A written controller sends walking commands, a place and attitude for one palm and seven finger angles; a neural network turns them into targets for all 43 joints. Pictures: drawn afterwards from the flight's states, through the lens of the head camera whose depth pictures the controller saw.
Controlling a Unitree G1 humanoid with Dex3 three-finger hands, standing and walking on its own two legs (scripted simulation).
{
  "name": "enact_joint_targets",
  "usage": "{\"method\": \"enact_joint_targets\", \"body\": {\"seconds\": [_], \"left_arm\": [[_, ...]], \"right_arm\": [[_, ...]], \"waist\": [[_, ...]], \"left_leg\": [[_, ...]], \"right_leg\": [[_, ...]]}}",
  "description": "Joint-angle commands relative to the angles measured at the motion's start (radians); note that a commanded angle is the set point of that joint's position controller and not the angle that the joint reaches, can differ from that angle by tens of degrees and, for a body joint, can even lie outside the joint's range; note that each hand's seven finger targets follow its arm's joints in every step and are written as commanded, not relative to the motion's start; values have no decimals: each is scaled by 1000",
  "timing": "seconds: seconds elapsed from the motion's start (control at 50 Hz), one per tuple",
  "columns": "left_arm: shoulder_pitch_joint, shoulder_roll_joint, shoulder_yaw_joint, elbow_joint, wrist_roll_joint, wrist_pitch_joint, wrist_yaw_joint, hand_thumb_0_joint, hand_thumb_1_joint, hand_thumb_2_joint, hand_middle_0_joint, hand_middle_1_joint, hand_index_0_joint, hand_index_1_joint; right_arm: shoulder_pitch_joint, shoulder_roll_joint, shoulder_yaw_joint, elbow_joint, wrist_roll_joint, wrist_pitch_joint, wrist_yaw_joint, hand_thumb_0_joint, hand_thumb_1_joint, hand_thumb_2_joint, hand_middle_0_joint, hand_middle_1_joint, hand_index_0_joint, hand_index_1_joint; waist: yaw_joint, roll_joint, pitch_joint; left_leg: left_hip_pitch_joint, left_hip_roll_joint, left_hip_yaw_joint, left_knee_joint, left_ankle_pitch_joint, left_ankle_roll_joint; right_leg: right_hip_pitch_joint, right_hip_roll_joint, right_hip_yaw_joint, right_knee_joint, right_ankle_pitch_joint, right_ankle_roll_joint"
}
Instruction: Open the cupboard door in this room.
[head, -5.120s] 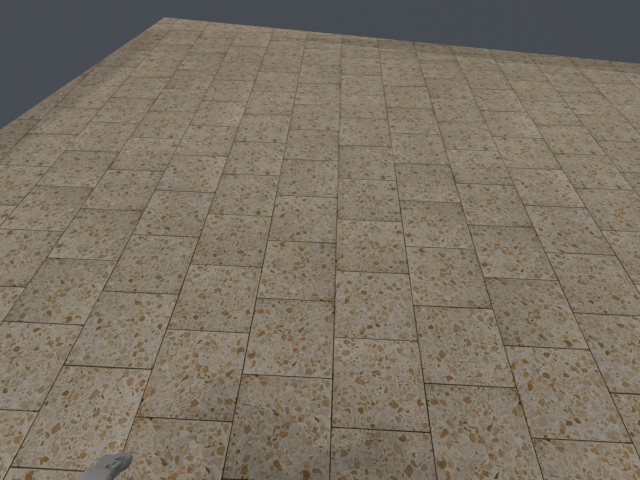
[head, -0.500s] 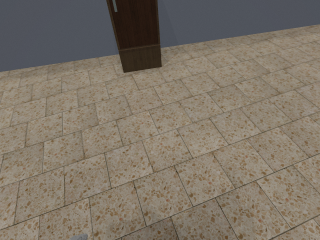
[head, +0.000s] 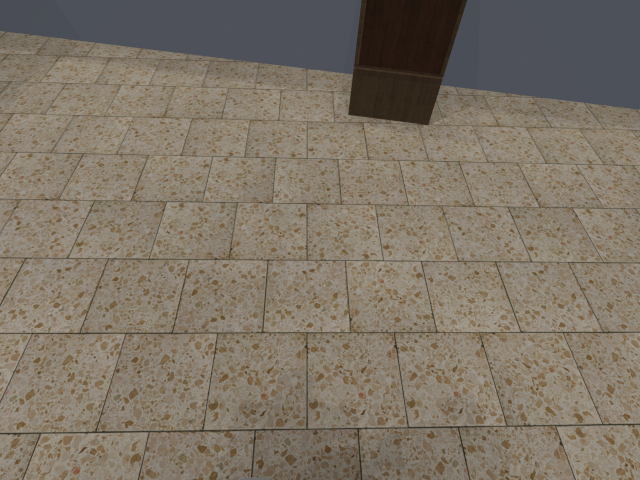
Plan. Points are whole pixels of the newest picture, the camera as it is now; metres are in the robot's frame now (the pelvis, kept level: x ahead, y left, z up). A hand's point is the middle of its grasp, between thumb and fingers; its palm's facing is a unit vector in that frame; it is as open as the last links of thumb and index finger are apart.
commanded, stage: turn or walk to find it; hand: left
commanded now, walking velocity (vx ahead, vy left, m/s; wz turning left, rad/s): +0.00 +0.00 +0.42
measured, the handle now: out of the picture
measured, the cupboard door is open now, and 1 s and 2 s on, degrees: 0 0 0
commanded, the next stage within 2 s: stand and wait in 0.20 s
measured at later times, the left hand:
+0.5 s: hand out of the picture +0.06 +0.22 -0.14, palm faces +0.11 -0.96 -0.24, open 7.4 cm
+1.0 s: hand out of the picture -0.07 +0.13 -0.16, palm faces +0.16 -0.97 -0.16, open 7.4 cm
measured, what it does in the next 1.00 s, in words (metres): steps on the spot: right foot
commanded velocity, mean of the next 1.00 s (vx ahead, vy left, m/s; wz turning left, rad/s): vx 0.01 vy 0.00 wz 0.07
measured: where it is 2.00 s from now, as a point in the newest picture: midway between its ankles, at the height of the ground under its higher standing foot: outside the picture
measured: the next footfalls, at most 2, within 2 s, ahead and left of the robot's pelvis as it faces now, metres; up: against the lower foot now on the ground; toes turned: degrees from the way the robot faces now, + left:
right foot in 0.58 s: +0.03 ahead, -0.12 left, +0.00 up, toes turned +2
right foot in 1.54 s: +0.06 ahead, -0.10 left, +0.00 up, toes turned -1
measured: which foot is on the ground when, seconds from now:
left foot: down 0.00-1.00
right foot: down 0.00-0.00, up 0.02-0.56, down 0.58-1.00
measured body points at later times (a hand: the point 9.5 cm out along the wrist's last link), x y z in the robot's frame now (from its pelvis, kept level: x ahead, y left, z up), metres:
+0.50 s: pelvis -0.02 +0.01 +0.02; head -0.02 +0.01 +0.47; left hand +0.05 +0.27 -0.12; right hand +0.03 -0.22 -0.13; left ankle +0.01 +0.09 -0.72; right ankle -0.01 -0.13 -0.69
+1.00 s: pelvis -0.04 -0.03 +0.02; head -0.05 -0.03 +0.47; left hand -0.08 +0.18 -0.15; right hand -0.05 -0.24 -0.15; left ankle -0.03 +0.12 -0.72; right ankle -0.01 -0.12 -0.72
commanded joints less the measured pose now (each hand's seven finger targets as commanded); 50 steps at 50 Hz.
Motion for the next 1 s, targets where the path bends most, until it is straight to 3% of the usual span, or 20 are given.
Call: {"method": "enact_joint_targets", "body": {"seconds": [0.0,0.02,0.04,0.06,0.1,0.16,0.32,0.42,0.48,0.52,0.54,0.58,0.6,0.62,0.66,0.7,0.76,0.82,0.86,0.98], "left_arm": [[-40,121,23,-125,-15,1,11,0,900,900,-200,-300,-200,-300],[-72,135,27,-115,-9,15,16,0,900,900,-200,-300,-200,-300],[-103,133,32,-108,-10,21,14,0,900,900,-200,-300,-200,-300],[-116,147,39,-100,-9,20,6,0,900,900,-200,-300,-200,-300],[-97,139,42,-86,-7,20,-3,0,900,900,-200,-300,-200,-300],[-88,140,47,-80,-7,25,-7,0,900,900,-200,-300,-200,-300],[-169,119,33,-100,-6,31,0,0,900,900,-200,-300,-200,-300],[-199,92,11,-93,-10,27,1,0,900,900,-200,-300,-200,-300],[-152,86,6,-62,-15,18,5,0,900,900,-200,-300,-200,-300],[-92,86,1,-29,-16,6,10,0,900,900,-200,-300,-200,-300],[-82,108,1,-15,-14,-4,15,0,900,900,-200,-300,-200,-300],[-104,168,0,-11,-15,-20,19,0,900,900,-200,-300,-200,-300],[-129,173,3,-19,-19,-23,17,0,900,900,-200,-300,-200,-300],[-149,160,6,-20,-19,-25,17,0,900,900,-200,-300,-200,-300],[-154,115,-2,-6,-18,-19,18,0,900,900,-200,-300,-200,-300],[-135,110,-5,13,-22,-25,14,0,900,900,-200,-300,-200,-300],[-99,97,-9,39,-26,-27,12,0,900,900,-200,-300,-200,-300],[-79,80,-11,57,-24,-25,11,0,900,900,-200,-300,-200,-300],[-73,79,-11,77,-27,-20,11,0,900,900,-200,-300,-200,-300],[-38,64,-15,102,-25,-19,10,0,900,900,-200,-300,-200,-300]], "right_arm": [[209,-266,-57,-22,9,-40,-22,0,-900,-900,200,300,200,300],[186,-234,-52,-15,6,-39,-29,0,-900,-900,200,300,200,300],[136,-208,-47,-32,4,-43,-37,0,-900,-900,200,300,200,300],[84,-186,-40,-53,2,-44,-40,0,-900,-900,200,300,200,300],[52,-168,-33,-68,1,-51,-39,0,-900,-900,200,300,200,300],[56,-164,-35,-75,6,-58,-36,0,-900,-900,200,300,200,300],[130,-128,-33,-47,-1,-62,-40,0,-900,-900,200,300,200,300],[155,-122,-29,-13,-8,-59,-43,0,-900,-900,200,300,200,300],[163,-116,-25,12,-6,-59,-42,0,-900,-900,200,300,200,300],[163,-102,-18,28,2,-61,-42,0,-900,-900,200,300,200,300],[183,-70,-13,40,9,-63,-38,0,-900,-900,200,300,200,300],[190,-8,9,39,16,-59,-32,0,-900,-900,200,300,200,300],[195,-17,7,51,5,-46,-33,0,-900,-900,200,300,200,300],[195,-30,2,60,-3,-35,-33,0,-900,-900,200,300,200,300],[225,-19,1,88,-4,-31,-34,0,-900,-900,200,300,200,300],[266,3,10,121,0,-36,-37,0,-900,-900,200,300,200,300],[274,5,15,141,2,-43,-43,0,-900,-900,200,300,200,300],[279,0,20,153,2,-48,-51,0,-900,-900,200,300,200,300],[274,3,20,165,3,-51,-52,0,-900,-900,200,300,200,300],[261,6,23,163,6,-59,-55,0,-900,-900,200,300,200,300]], "waist": [[-115,295,-211],[-111,222,-183],[-102,245,-142],[-82,194,-105],[-59,131,-93],[-46,117,-92],[-62,133,-82],[-72,140,-81],[-54,140,-87],[-28,104,-106],[-32,40,-111],[-58,-139,-60],[-54,-195,-28],[-50,-238,13],[-65,-175,55],[-71,-105,14],[-64,-32,-4],[-61,-46,31],[-57,15,16],[-49,21,14]], "left_leg": [[347,407,-433,-221,905,239],[295,375,-354,-230,788,239],[232,328,-357,-255,686,222],[194,296,-340,-263,606,209],[171,240,-287,-278,566,179],[142,199,-260,-315,484,154],[161,204,-327,-357,358,175],[126,208,-351,-356,275,191],[91,194,-360,-348,242,178],[45,155,-326,-302,195,135],[-4,113,-288,-258,155,93],[-54,-4,-159,-178,-2,18],[-9,-14,-150,-126,-38,12],[0,2,-157,-68,-51,15],[6,9,-144,-30,-23,15],[40,12,-136,-74,42,15],[95,27,-143,-149,125,12],[107,58,-143,-184,146,10],[110,57,-143,-202,163,8],[81,62,-147,-247,123,13]], "right_leg": [[-334,15,179,443,-294,50],[-327,-1,232,489,-257,42],[-344,-8,252,506,-192,48],[-354,-11,263,526,-130,51],[-341,3,265,531,-38,56],[-324,12,266,520,45,69],[-314,32,284,374,48,73],[-192,59,267,152,-25,45],[-92,78,260,0,23,25],[34,75,256,-201,173,18],[111,37,306,-290,222,7],[35,-161,513,-375,159,-90],[-72,-192,553,-431,45,-142],[-137,-169,548,-464,-29,-161],[-159,-129,500,-446,-7,-156],[-115,-95,439,-391,92,-136],[-122,-55,409,-357,95,-99],[-144,-19,395,-364,77,-77],[-113,0,374,-345,102,-65],[-76,18,360,-339,84,-49]]}}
